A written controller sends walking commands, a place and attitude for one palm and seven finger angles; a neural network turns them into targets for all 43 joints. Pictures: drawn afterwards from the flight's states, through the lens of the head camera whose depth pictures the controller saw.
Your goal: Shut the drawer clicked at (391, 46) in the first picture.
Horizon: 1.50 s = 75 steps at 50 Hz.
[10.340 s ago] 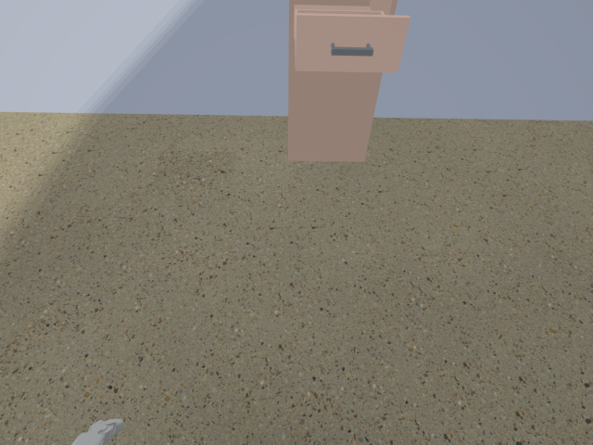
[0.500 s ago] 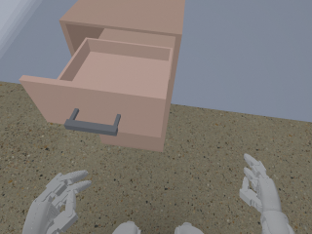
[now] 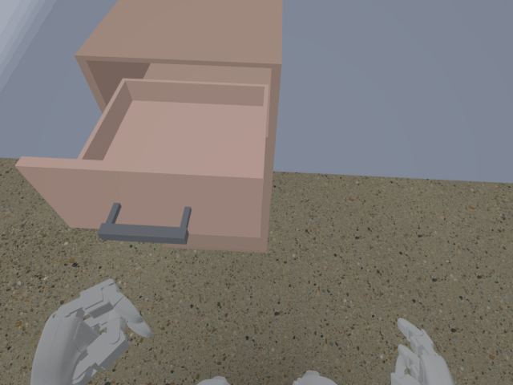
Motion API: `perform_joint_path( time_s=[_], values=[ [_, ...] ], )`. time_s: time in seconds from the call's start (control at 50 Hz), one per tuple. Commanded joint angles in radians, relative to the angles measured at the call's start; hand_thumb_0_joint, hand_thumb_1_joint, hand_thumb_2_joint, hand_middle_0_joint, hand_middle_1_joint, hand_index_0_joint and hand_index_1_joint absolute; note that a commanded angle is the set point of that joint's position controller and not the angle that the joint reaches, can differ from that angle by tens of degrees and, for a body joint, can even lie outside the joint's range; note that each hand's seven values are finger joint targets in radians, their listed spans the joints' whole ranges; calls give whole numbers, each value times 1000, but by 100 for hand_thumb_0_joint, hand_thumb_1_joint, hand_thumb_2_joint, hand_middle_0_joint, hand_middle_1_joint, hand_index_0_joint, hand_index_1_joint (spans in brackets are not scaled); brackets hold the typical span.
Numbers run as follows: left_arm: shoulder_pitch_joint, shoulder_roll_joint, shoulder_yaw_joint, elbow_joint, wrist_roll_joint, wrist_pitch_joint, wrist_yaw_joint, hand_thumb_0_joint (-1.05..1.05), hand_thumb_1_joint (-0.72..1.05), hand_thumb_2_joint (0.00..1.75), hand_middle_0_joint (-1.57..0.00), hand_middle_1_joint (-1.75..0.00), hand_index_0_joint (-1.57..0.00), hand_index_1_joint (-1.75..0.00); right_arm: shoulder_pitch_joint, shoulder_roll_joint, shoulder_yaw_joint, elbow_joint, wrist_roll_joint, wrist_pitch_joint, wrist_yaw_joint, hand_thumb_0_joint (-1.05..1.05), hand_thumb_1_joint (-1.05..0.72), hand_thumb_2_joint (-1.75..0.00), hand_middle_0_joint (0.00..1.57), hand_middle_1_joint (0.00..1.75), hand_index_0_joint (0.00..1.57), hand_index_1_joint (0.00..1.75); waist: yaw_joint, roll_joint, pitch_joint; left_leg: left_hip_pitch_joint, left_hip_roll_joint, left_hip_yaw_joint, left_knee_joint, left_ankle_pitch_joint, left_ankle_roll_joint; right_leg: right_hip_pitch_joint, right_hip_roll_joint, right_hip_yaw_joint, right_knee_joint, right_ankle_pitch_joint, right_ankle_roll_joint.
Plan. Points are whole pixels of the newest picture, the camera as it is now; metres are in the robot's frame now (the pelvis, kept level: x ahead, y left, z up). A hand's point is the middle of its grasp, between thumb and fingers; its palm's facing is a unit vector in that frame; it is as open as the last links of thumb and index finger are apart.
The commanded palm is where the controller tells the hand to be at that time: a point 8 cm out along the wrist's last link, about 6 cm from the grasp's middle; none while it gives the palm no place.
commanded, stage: raise the hand and make a fist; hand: left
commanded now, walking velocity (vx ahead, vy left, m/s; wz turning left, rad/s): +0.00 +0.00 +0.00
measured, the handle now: (147, 222) +0.36 +0.21 +0.03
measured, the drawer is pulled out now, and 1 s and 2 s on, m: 0.29 0.29 0.29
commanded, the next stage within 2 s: bring the fist close to the handle in 0.90 s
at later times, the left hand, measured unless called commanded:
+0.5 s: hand (123, 323) +0.18 +0.16 +0.12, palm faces +0.03 -1.00 -0.07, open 3.2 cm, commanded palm +0.14 +0.21 +0.13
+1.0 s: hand (120, 323) +0.18 +0.16 +0.13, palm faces +0.05 -1.00 -0.07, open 3.2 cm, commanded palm +0.13 +0.22 +0.13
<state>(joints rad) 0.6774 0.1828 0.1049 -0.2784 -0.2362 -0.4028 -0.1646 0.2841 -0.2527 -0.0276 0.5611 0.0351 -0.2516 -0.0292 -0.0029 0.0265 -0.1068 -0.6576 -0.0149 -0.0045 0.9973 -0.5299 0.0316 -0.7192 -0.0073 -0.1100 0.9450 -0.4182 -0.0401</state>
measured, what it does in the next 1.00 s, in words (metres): stands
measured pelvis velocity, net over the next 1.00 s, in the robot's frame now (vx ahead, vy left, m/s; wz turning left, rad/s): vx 0.01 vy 0.00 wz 0.00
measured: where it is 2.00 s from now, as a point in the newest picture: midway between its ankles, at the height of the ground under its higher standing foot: outside the picture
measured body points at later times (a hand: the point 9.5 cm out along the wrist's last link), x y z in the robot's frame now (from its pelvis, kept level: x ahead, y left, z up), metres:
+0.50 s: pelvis +0.02 +0.01 +0.02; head +0.03 +0.00 +0.47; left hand +0.17 +0.21 +0.13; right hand +0.22 -0.19 -0.04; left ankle -0.02 +0.10 -0.68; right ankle +0.03 -0.10 -0.68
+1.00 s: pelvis +0.01 +0.00 +0.02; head +0.02 -0.02 +0.47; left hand +0.17 +0.21 +0.13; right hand +0.20 -0.23 -0.04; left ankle -0.02 +0.10 -0.68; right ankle +0.03 -0.10 -0.68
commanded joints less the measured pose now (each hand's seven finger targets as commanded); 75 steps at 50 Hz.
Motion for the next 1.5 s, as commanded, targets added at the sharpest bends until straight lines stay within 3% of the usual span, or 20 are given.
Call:
perform_joint_path(
  time_s=[0.0, 0.06, 0.14, 0.2, 0.28, 0.34, 0.42, 0.48, 0.52, 0.56, 0.64, 0.7, 0.76, 0.88, 1.04, 1.12, 1.2, 1.3, 1.34, 1.48],
  values=[
    [-47, 97, 0, -253, 2, -58, -30, 0, 90, 90, -122, -140, -122, -140, -99, -101, -22, -207, 8, -89, -15, 0, -90, -90, 20, 30, 20, 30, -14, 10, -138, 25, 10, -48, -172, 231, -1, 181, -12, 72, -163, 66, 16],
    [-2, 107, 32, -284, 16, -19, 13, 0, 90, 90, -128, -147, -128, -147, -91, -85, -20, -218, 7, -74, -14, 0, -90, -90, 20, 30, 20, 30, 15, 44, -176, 73, 13, -50, -196, 319, -10, 224, -5, 43, -142, 157, 10],
    [52, 83, 33, -293, 17, 39, 47, 0, 90, 90, -136, -156, -136, -156, -107, -70, -15, -237, 7, -48, -8, 0, -90, -90, 20, 30, 20, 30, 35, -1, -151, 99, 20, -49, -215, 418, -18, 268, 0, 27, -148, 256, 11],
    [55, 41, -29, -323, 22, 78, 35, 0, 90, 90, -140, -160, -140, -160, -107, -71, -6, -246, 9, -41, 0, 0, -90, -90, 20, 30, 20, 30, 24, 27, -108, 123, 25, -45, -226, 448, -24, 259, -1, 21, -159, 276, 16],
    [32, 47, -65, -357, 43, 118, 19, 0, 90, 90, -140, -160, -140, -160, -112, -78, 5, -255, 7, -36, 1, 0, -90, -90, 20, 30, 20, 30, 9, 2, -67, 131, 27, -51, -244, 410, -20, 259, 0, 21, -180, 255, 16],
    [15, 92, -19, -378, 50, 133, 30, 0, 90, 90, -140, -160, -140, -160, -113, -78, 10, -253, 6, -33, -3, 0, -90, -90, 20, 30, 20, 30, 17, -1, -72, 137, 26, -57, -257, 383, -23, 273, 3, 20, -189, 234, 13],
    [25, 84, 1, -417, 35, 127, 44, 0, 90, 90, -140, -160, -140, -160, -105, -65, 15, -254, 9, -39, -4, 0, -90, -90, 20, 30, 20, 30, 30, 4, -103, 162, 27, -56, -270, 391, -27, 298, 4, 18, -197, 239, 13],
    [3, 60, -26, -442, 25, 118, 47, 0, 90, 90, -140, -160, -140, -160, -104, -65, 22, -247, 10, -53, -4, 0, -90, -90, 20, 30, 20, 30, 24, 23, -95, 179, 26, -59, -280, 386, -28, 298, 4, 18, -208, 233, 13],
    [24, 40, -44, -406, 23, 125, 36, 0, 90, 90, -140, -160, -140, -160, -103, -71, 19, -237, 10, -64, -4, 0, -90, -90, 20, 30, 20, 30, 19, -5, -84, 172, 26, -58, -277, 395, -26, 301, 2, 18, -214, 248, 17],
    [26, 49, -33, -344, 25, 140, 26, 0, 90, 90, -140, -160, -140, -160, -109, -78, 18, -222, 12, -62, -6, 0, -90, -90, 20, 30, 20, 30, 14, -37, -43, 146, 22, -53, -283, 355, -21, 300, 2, 24, -233, 228, 17],
    [24, 95, 7, -343, 32, 156, 21, 0, 90, 90, -140, -160, -140, -160, -132, -80, 16, -225, 14, -67, -12, 0, -90, -90, 20, 30, 20, 30, 27, -21, -41, 136, 16, -47, -298, 319, -15, 325, -5, 37, -252, 195, 14],
    [15, 93, 22, -381, 24, 145, 31, 0, 90, 90, -140, -160, -140, -160, -118, -72, 16, -226, 11, -73, -11, 0, -90, -90, 20, 30, 20, 30, 37, 16, -78, 157, 13, -39, -299, 345, -16, 345, -5, 38, -250, 219, 13],
    [3, 107, 58, -373, 11, 117, 46, 0, 90, 90, -140, -160, -140, -160, -113, -67, 15, -209, 10, -80, -12, 0, -90, -90, 20, 30, 20, 30, 38, -8, -74, 156, 14, -39, -301, 362, -19, 354, -1, 38, -253, 235, 12],
    [42, 78, 27, -331, -5, 92, 6, 0, 90, 90, -140, -160, -140, -160, -120, -77, 10, -195, 12, -101, -6, 0, -90, -90, 20, 30, 20, 30, 25, 6, -64, 160, 9, -27, -287, 371, -13, 353, -6, 52, -266, 277, 16],
    [-67, 106, 48, -259, -4, 98, -7, 0, 90, 90, -140, -160, -140, -160, -128, -86, 13, -176, 9, -102, -24, 0, -90, -90, 20, 30, 20, 30, 4, -63, 13, 114, 3, -35, -287, 255, -4, 307, -10, 81, -312, 119, 22],
    [-129, 108, 70, -214, -11, 67, -1, 0, 90, 90, -140, -160, -140, -160, -114, -86, 15, -173, 5, -99, -25, 0, -90, -90, 20, 30, 20, 30, 6, -40, -22, 102, -3, -31, -273, 231, -6, 295, -12, 88, -302, 77, 23],
    [-164, 98, 50, -180, -5, 38, -11, 0, 90, 90, -140, -160, -140, -160, -104, -91, 16, -169, 1, -104, -21, 0, -90, -90, 20, 30, 20, 30, 4, 22, -83, 113, -5, -30, -256, 267, -8, 302, -14, 87, -272, 136, 17],
    [-156, 93, 49, -112, -7, 37, -31, 0, 90, 90, -140, -160, -140, -160, -100, -93, 6, -165, -2, -96, -15, 0, -90, -90, 20, 30, 20, 30, 3, -33, -124, 82, -6, -26, -234, 321, -8, 326, -17, 89, -247, 231, 22],
    [-173, 122, 84, -70, -4, 41, -26, 0, 90, 90, -140, -160, -140, -160, -109, -97, 3, -157, -3, -83, -18, 0, -90, -90, 20, 30, 20, 30, 4, -47, -103, 49, -7, -25, -229, 308, -9, 319, -18, 96, -248, 210, 21],
    [-219, 87, 52, -73, 2, -14, 4, 0, 90, 90, -140, -160, -140, -160, -94, -94, -1, -167, -10, -75, -10, 0, -90, -90, 20, 30, 20, 30, -1, -6, -137, 45, -3, -26, -209, 333, -14, 270, -11, 69, -185, 234, 15]
  ],
)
